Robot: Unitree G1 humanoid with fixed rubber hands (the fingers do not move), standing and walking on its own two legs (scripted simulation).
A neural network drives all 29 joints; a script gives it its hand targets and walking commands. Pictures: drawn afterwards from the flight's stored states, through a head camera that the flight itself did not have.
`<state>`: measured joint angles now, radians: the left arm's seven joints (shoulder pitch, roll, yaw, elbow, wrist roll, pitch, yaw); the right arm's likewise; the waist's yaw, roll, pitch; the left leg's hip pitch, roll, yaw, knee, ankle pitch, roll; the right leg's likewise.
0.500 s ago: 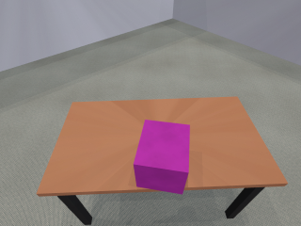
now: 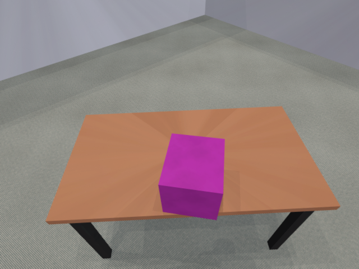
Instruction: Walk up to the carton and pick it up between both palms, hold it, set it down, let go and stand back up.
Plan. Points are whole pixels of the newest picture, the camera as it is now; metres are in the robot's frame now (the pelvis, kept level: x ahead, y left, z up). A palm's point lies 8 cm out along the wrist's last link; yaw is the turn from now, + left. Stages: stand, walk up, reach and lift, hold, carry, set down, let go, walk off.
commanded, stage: stand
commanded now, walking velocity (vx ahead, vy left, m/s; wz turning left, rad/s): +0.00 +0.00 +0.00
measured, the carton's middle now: (193, 175) +0.43 -0.03 -0.13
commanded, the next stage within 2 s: none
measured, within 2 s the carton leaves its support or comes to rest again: neither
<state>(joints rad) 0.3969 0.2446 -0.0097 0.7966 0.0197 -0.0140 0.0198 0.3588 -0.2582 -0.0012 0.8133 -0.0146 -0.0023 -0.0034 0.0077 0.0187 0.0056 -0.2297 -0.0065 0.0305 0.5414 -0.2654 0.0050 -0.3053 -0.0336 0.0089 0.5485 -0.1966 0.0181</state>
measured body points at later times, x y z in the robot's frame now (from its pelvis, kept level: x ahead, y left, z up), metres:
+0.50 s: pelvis +0.03 -0.01 +0.00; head +0.02 -0.02 +0.45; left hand +0.08 +0.25 -0.12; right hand +0.07 -0.26 -0.14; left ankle +0.02 +0.12 -0.73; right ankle +0.06 -0.13 -0.73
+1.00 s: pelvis +0.04 -0.01 +0.01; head +0.04 -0.02 +0.46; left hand +0.08 +0.24 -0.13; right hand +0.08 -0.26 -0.14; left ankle +0.02 +0.12 -0.73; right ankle +0.06 -0.13 -0.73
